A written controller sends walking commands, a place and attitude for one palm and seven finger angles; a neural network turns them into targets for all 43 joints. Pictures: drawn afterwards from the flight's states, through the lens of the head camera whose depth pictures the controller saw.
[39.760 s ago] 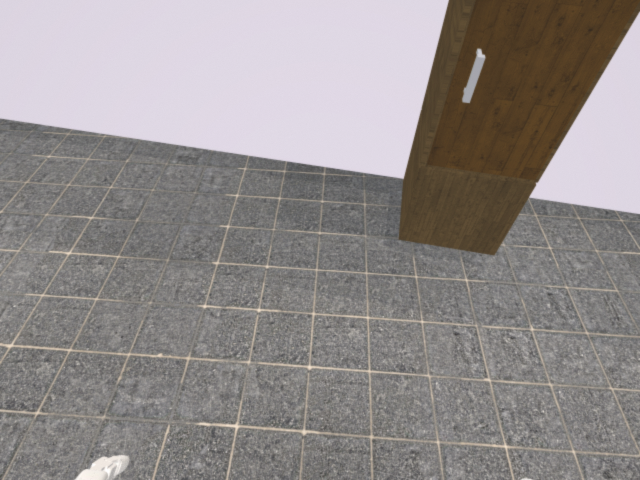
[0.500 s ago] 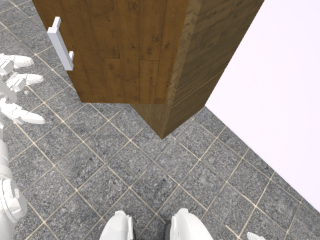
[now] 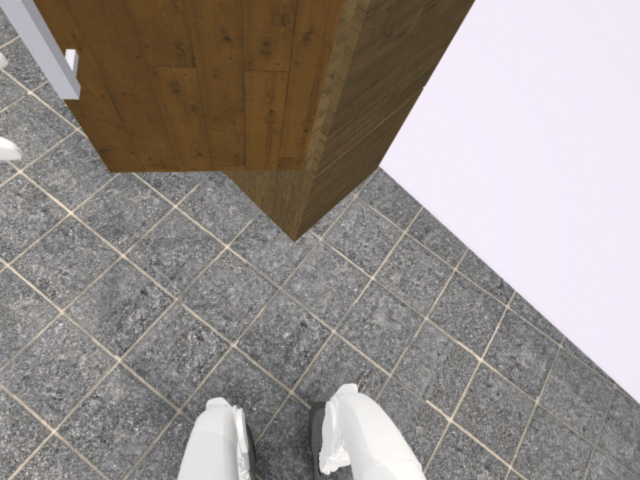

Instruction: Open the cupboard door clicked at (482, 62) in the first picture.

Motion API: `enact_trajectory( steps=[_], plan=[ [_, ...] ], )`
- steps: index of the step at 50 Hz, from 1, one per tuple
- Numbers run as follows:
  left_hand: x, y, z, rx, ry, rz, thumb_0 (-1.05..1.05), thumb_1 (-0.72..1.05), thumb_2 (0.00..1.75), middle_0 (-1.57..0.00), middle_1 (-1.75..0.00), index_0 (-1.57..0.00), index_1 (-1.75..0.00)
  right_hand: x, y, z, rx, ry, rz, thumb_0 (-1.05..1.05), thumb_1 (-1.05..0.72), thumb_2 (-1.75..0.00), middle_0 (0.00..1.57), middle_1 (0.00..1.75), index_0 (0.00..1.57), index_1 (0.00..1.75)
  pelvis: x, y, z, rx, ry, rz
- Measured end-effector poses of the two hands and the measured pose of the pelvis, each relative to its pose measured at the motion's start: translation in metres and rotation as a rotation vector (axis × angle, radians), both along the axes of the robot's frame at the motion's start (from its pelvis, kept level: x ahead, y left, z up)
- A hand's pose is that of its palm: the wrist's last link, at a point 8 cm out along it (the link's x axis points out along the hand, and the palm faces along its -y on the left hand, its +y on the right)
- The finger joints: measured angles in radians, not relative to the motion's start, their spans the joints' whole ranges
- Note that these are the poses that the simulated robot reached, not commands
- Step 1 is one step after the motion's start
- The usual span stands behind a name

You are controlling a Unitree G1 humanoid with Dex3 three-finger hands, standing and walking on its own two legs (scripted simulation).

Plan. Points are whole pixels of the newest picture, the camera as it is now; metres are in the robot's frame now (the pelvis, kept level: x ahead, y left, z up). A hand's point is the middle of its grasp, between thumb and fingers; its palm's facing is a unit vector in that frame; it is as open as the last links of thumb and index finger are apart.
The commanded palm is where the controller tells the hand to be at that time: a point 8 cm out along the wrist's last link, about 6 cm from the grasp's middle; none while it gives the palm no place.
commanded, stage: move the hooked fingers beside the handle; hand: left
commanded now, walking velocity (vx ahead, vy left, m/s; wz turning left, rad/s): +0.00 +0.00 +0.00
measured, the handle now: (47, 34) +0.60 +0.25 +0.07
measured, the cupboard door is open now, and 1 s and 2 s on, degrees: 51 51 51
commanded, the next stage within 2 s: slide the fingers in behind the handle in 1.16 s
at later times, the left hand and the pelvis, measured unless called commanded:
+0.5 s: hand out of the picture +0.53 +0.33 +0.08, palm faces +0.04 -1.00 -0.03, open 14.0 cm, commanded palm +0.52 +0.34 +0.07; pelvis +0.01 +0.01 +0.00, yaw -1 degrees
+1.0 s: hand out of the picture +0.52 +0.32 +0.08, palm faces +0.04 -1.00 -0.04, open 14.0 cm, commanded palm +0.52 +0.34 +0.07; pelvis +0.01 +0.00 +0.00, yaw -1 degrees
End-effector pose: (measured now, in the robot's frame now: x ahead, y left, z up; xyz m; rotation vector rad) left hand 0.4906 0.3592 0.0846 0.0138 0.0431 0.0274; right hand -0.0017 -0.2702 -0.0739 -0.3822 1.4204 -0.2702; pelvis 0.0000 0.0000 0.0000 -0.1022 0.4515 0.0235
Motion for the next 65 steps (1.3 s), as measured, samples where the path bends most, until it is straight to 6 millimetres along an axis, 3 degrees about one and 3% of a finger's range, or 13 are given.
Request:
enact_trajectory(
  steps=[10, 18, 24, 37, 50, 65],
  plan=[
    [0.026, 0.006, -0.004, 0.01, 0.01, 0.0, -0.01, -0.5, 0.3, -0.3, -1.2, -0.3, -1.2, -0.017, 0.011, 0.001, 0.002, 0.075, -0.041, 0.0, -0.9, -0.9, 0.21, 0.3, 0.2, 0.3, 0.004, 0.004, -0.004, -0.016, 0.045, -0.006],
    [0.018, 0.014, -0.016, -0.019, 0.044, 0.003, -0.01, -0.5, 0.3, -0.3, -1.2, -0.3, -1.2, -0.015, 0.018, 0.006, 0.022, 0.089, -0.055, 0.0, -0.9, -0.9, 0.21, 0.3, 0.2, 0.3, 0.011, 0.006, 0.0, -0.018, 0.042, -0.015],
    [0.013, 0.021, -0.007, 0.013, -0.001, 0.019, -0.01, -0.5, 0.3, -0.3, -1.2, -0.3, -1.2, -0.003, 0.016, 0.008, 0.017, 0.075, -0.036, 0.0, -0.9, -0.9, 0.21, 0.3, 0.2, 0.3, 0.013, 0.007, 0.003, -0.025, 0.033, -0.002],
    [0.012, -0.005, -0.012, -0.019, 0.032, -0.008, -0.01, -0.5, 0.3, -0.3, -1.2, -0.3, -1.2, 0.02, 0.009, 0.006, 0.015, 0.0, -0.001, 0.0, -0.9, -0.9, 0.21, 0.3, 0.2, 0.3, 0.013, 0.005, 0.006, -0.015, 0.01, 0.004],
    [0.005, 0.01, -0.003, 0.02, 0.026, 0.015, -0.01, -0.5, 0.3, -0.3, -1.2, -0.3, -1.2, 0.001, 0.006, 0.0, 0.03, 0.043, -0.023, 0.0, -0.9, -0.9, 0.21, 0.3, 0.2, 0.3, 0.008, -0.002, 0.002, -0.011, 0.014, -0.003],
    [0.018, 0.006, -0.019, -0.004, 0.017, 0.005, -0.01, -0.5, 0.3, -0.3, -1.2, -0.3, -1.2, -0.004, 0.002, -0.002, -0.01, 0.052, -0.026, 0.0, -0.9, -0.9, 0.21, 0.3, 0.2, 0.3, 0.003, 0.0, -0.008, -0.024, 0.044, -0.004]
  ],
)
